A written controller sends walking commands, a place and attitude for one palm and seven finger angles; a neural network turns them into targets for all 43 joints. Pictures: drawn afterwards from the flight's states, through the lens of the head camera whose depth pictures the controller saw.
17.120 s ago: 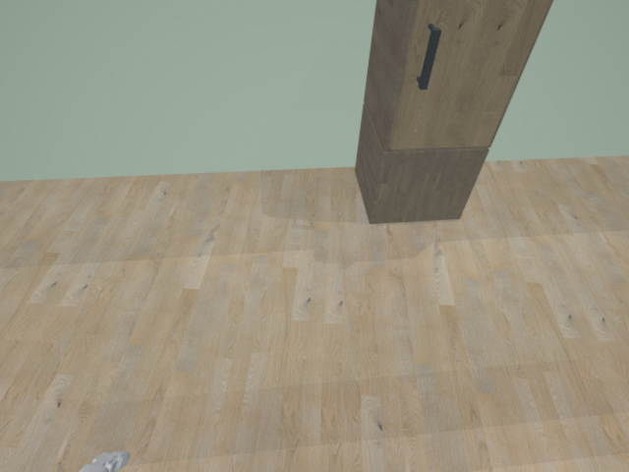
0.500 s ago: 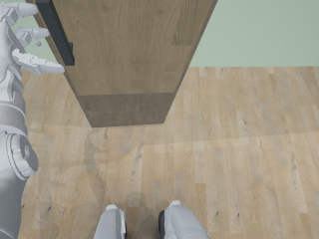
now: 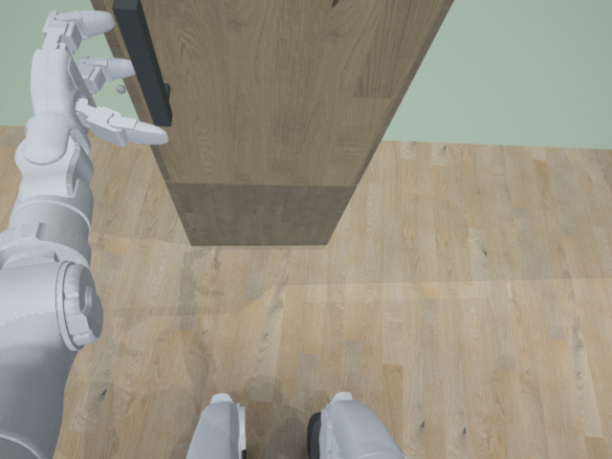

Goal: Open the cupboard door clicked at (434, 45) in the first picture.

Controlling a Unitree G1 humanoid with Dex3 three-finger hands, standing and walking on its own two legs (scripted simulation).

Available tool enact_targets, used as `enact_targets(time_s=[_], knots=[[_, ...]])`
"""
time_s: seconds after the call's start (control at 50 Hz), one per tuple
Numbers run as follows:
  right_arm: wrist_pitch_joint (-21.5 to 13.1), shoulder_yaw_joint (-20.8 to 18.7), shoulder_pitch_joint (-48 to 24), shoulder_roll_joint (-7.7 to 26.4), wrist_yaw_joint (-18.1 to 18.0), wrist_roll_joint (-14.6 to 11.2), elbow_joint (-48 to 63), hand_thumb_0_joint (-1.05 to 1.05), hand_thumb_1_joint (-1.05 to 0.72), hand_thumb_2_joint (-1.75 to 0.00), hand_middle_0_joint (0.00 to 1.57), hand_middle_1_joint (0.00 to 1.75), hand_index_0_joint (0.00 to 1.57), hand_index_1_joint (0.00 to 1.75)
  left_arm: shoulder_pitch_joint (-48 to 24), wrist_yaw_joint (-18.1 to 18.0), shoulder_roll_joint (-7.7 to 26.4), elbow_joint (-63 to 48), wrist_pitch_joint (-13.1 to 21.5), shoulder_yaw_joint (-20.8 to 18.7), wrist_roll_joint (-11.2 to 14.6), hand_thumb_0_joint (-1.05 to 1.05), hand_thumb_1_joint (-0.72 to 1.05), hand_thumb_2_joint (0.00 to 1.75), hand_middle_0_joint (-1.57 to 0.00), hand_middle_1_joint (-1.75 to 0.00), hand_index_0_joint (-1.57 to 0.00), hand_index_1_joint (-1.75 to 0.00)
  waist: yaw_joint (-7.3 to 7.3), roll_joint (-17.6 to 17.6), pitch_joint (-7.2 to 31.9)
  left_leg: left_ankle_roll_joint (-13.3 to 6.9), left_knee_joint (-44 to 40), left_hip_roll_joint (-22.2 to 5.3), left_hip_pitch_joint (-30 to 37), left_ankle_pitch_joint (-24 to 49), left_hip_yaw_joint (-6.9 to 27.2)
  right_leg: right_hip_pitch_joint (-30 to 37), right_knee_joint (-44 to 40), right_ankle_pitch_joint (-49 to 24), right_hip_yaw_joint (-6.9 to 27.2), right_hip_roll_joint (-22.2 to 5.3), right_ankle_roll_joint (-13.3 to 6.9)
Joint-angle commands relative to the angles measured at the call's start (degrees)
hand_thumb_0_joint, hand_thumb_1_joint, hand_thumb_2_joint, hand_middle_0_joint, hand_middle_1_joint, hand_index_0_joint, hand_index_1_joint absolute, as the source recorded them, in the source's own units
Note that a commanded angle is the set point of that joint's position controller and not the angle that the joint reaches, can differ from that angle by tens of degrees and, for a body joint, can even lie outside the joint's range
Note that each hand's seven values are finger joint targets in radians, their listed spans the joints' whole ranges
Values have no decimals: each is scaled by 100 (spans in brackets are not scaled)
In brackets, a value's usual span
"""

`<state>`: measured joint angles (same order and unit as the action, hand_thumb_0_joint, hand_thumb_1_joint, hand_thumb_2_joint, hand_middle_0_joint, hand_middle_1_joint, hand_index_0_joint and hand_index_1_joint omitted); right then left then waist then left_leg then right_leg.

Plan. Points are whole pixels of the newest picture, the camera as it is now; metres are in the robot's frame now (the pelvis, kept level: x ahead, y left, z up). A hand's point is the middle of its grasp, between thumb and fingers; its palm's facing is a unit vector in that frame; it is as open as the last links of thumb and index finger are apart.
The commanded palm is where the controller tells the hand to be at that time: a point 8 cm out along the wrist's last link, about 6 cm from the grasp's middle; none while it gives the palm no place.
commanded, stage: slide the fingers in behind the handle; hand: left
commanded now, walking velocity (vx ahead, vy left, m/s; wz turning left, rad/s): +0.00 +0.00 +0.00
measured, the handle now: (150, 57) +0.59 +0.17 +0.08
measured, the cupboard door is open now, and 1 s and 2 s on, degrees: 0 0 0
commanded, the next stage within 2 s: move the hooked fingers beside the handle in 0.42 s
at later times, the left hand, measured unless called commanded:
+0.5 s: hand (127, 92) +0.54 +0.19 +0.08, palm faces +0.07 -1.00 -0.02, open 15.3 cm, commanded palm +0.53 +0.17 +0.08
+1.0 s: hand (122, 91) +0.54 +0.19 +0.08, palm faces +0.06 -1.00 -0.04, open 15.1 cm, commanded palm +0.53 +0.19 +0.08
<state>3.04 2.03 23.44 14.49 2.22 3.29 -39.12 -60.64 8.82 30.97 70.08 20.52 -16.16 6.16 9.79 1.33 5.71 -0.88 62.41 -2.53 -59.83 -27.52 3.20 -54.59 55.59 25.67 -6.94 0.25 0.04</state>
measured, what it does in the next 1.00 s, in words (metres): stands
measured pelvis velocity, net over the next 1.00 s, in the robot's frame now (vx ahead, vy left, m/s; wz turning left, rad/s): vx -0.01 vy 0.00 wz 0.00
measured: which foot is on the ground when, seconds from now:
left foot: down 0.00-1.00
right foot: down 0.00-1.00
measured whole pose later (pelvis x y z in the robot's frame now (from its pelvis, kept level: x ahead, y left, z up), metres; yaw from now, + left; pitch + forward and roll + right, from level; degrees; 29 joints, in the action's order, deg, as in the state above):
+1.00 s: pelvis -0.01 +0.00 +0.00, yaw +0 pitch +25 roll -5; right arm 2.0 2.5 23.0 15.0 1.8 3.2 -39.4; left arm -61.2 8.8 32.1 71.9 21.8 -16.8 5.1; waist 10.4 1.7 5.4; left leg -0.9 62.7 -2.4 -60.4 -27.1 3.0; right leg -55.5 56.4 25.4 -6.5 0.2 0.0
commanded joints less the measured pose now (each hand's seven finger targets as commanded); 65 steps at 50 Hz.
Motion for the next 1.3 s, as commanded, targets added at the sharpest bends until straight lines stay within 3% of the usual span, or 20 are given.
enact_targets(time_s=[0.0,0.02,0.04,0.08,0.1,0.16,0.22,0.3,0.34,0.44,0.56,0.68,0.7,0.82,1.0,1.08,1.12,1.16,1.2,1.28], knots=[[-66,-418,1259,1094,-39,10,45,0,-90,-90,20,30,20,30,-3398,318,-430,-1424,465,786,-312,0,-50,30,-30,-120,-30,-120,783,1517,2794,83,-591,-6,3700,2844,427,-313,-466,-1561,169,340,-182],[-80,-418,1233,1084,-28,15,38,0,-90,-90,20,30,20,30,-3437,288,-586,-1376,455,873,-308,0,-50,30,-30,-120,-30,-120,835,1498,2737,68,-577,7,3649,2714,405,-361,-476,-1534,168,337,-179],[-82,-419,1251,1111,-31,29,6,0,-90,-90,20,30,20,30,-3540,255,-391,-1403,476,768,-339,0,-50,30,-30,-120,-30,-120,818,1444,2757,75,-581,9,3577,2656,420,-308,-441,-1519,161,324,-184],[-97,-418,1255,1106,-26,36,-2,0,-90,-90,20,30,20,30,-3649,222,-381,-1479,522,778,-356,0,-50,30,-30,-120,-30,-120,812,1605,2917,77,-552,18,3723,2818,425,-339,-422,-1574,179,324,-190],[-100,-420,1263,1103,-21,28,9,0,-90,-90,20,30,20,30,-3501,222,-370,-1345,513,747,-376,0,-50,30,-30,-120,-30,-120,781,1452,2917,64,-539,29,3642,2763,415,-282,-430,-1568,181,327,-195],[-116,-395,1253,1111,-32,39,-10,0,-90,-90,20,30,20,30,-3668,222,-426,-1305,513,794,-355,0,-50,30,-30,-120,-30,-120,873,1404,2780,46,-555,29,3556,2641,438,-342,-416,-1503,167,320,-193],[-118,-410,1236,1127,-32,27,33,0,-90,-90,20,30,20,30,-3495,234,-249,-1278,536,658,-373,0,-50,30,-30,-120,-30,-120,752,1396,2954,62,-557,37,3585,2659,427,-239,-409,-1511,179,321,-209],[-122,-405,1233,1120,-30,25,39,0,-90,-90,20,30,20,30,-3537,270,-318,-1404,573,706,-319,0,-50,30,-30,-120,-30,-120,743,1463,3038,80,-565,26,3703,2803,459,-233,-394,-1547,165,329,-207],[-131,-401,1192,1102,-24,15,43,0,-90,-90,20,30,20,30,-3520,265,-545,-1335,561,879,-314,0,-50,30,-30,-120,-30,-120,784,1444,2868,86,-593,24,3663,2653,466,-335,-426,-1453,157,329,-203],[-163,-392,1196,1140,-47,26,-1,0,-90,-90,20,30,20,30,-3732,129,-436,-1176,529,806,-364,0,-50,30,-30,-120,-30,-120,886,1306,2600,55,-630,44,3353,2113,467,-444,-430,-1246,160,303,-187],[-195,-408,1274,1140,-37,64,-4,0,-90,-90,20,30,20,30,-3788,123,-477,-1377,615,868,-389,0,-50,30,-30,-120,-30,-120,833,1576,2997,111,-594,29,3768,2636,546,-471,-358,-1382,147,295,-214],[-150,-379,1256,1171,-62,21,-16,0,-90,-90,20,30,20,30,-3714,190,-74,-1290,575,613,-371,0,-50,30,-30,-120,-30,-120,790,1391,2898,62,-596,40,3512,2482,463,-279,-411,-1418,178,320,-200],[-152,-388,1229,1149,-64,9,7,0,-90,-90,20,30,20,30,-3659,213,-249,-1273,560,731,-373,0,-50,30,-30,-120,-30,-120,817,1445,2864,56,-597,49,3518,2429,448,-334,-429,-1390,181,316,-198],[-157,-370,1216,1166,-83,10,30,0,-90,-90,20,30,20,30,-3606,263,-71,-1309,570,577,-312,0,-50,30,-30,-120,-30,-120,786,1447,2849,50,-605,42,3508,2455,420,-274,-447,-1418,190,317,-196],[-129,-342,1203,1168,-123,-52,97,0,-90,-90,20,30,20,30,-3156,475,534,-1324,596,87,-210,0,-50,30,-30,-120,-30,-120,580,1341,3020,-2,-581,63,3351,2687,278,224,-491,-1732,266,348,-177],[-101,-325,1186,1160,-149,-81,132,0,-90,-90,20,30,20,30,-3033,534,607,-1237,564,22,-189,0,-50,30,-30,-120,-30,-120,608,1192,2848,-38,-591,64,3191,2620,231,280,-527,-1756,291,358,-148],[-82,-326,1194,1193,-176,-94,151,0,-90,-90,20,30,20,30,-2938,554,981,-1205,547,-240,-205,0,-50,30,-30,-120,-30,-120,554,1154,2844,-45,-589,63,3059,2590,202,403,-517,-1798,324,349,-146],[-80,-311,1192,1167,-188,-100,189,0,-90,-90,20,30,20,30,-2844,608,874,-1173,532,-193,-161,0,-50,30,-30,-120,-30,-120,548,1189,2782,-60,-592,70,3056,2659,168,406,-516,-1843,325,354,-153],[-51,-320,1201,1183,-196,-110,201,0,-90,-90,20,30,20,30,-2731,650,1129,-1240,532,-381,-182,0,-50,30,-30,-120,-30,-120,459,1246,2923,-34,-585,51,3132,2837,175,473,-486,-1956,322,354,-146],[-16,-316,1203,1181,-213,-123,234,0,-90,-90,20,30,20,30,-2656,747,1295,-1342,519,-486,-147,0,-50,30,-30,-120,-30,-120,465,1195,3042,-46,-561,39,3123,2992,152,623,-464,-2162,342,357,-121]])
